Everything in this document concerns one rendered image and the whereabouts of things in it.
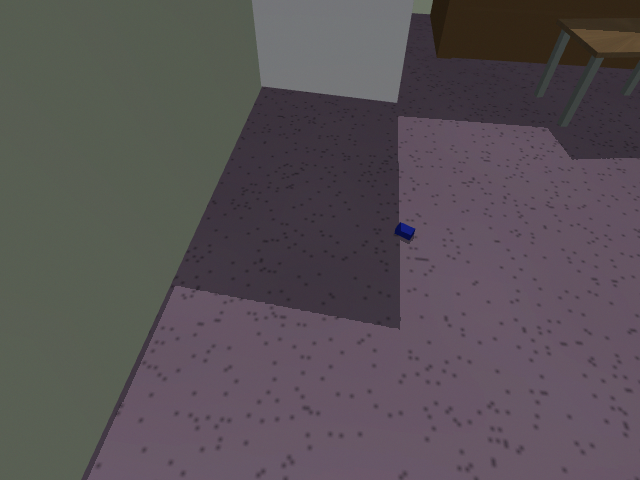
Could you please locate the coffee table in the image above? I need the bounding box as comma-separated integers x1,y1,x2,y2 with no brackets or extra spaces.
534,18,640,127

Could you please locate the sofa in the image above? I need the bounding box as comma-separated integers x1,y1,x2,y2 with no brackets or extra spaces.
430,0,640,69

